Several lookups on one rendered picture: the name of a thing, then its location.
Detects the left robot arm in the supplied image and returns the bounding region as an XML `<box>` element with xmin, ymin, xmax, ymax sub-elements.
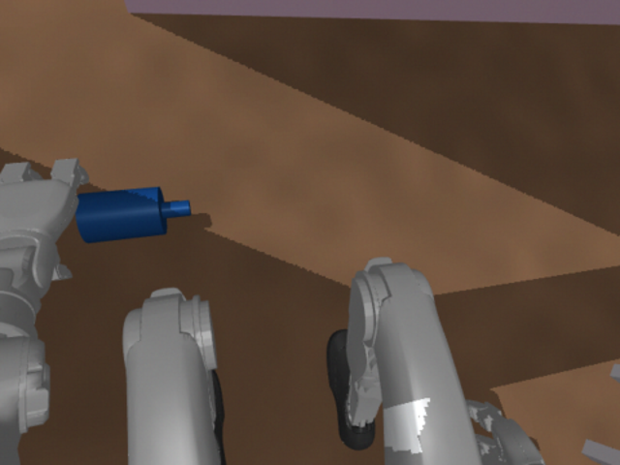
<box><xmin>0</xmin><ymin>230</ymin><xmax>57</xmax><ymax>465</ymax></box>

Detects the right robot hand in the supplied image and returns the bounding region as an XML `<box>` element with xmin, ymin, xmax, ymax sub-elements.
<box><xmin>465</xmin><ymin>399</ymin><xmax>546</xmax><ymax>465</ymax></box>

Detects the bottle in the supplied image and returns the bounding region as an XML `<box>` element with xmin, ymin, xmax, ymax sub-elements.
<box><xmin>76</xmin><ymin>187</ymin><xmax>191</xmax><ymax>243</ymax></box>

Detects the right robot foot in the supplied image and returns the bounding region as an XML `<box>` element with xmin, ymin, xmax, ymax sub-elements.
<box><xmin>326</xmin><ymin>329</ymin><xmax>375</xmax><ymax>450</ymax></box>

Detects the left robot hand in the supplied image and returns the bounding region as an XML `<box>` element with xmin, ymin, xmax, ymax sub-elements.
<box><xmin>0</xmin><ymin>158</ymin><xmax>89</xmax><ymax>281</ymax></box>

